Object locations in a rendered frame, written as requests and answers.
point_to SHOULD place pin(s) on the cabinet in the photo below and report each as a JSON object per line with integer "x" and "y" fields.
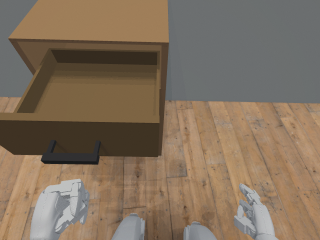
{"x": 141, "y": 25}

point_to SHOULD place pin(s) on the drawer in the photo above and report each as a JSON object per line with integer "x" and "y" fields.
{"x": 79, "y": 96}

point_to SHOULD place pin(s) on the left robot hand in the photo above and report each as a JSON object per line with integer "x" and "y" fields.
{"x": 68, "y": 198}

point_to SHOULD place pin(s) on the robot right shin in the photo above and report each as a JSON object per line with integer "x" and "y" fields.
{"x": 195, "y": 223}

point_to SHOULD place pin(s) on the right robot hand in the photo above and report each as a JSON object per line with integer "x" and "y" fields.
{"x": 258, "y": 220}

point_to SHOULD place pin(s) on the handle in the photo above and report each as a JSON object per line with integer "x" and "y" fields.
{"x": 49, "y": 157}

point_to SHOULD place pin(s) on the right robot thigh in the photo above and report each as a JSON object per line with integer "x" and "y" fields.
{"x": 197, "y": 232}

